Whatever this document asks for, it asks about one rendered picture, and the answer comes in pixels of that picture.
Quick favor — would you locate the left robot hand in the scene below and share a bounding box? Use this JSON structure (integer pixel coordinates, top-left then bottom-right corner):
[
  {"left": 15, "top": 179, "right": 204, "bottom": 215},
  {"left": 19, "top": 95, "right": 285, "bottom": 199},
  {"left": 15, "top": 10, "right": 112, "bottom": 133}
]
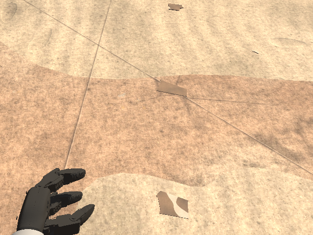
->
[{"left": 16, "top": 167, "right": 95, "bottom": 235}]

